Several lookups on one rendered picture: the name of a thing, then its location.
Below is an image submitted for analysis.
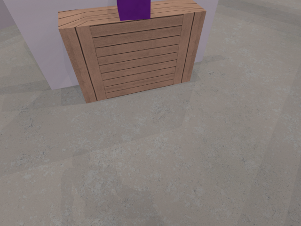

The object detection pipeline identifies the pedestal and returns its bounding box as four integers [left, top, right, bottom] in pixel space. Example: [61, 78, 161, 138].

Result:
[58, 0, 206, 104]

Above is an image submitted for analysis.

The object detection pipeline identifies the carton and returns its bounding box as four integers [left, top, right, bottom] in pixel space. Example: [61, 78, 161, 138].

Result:
[117, 0, 151, 21]

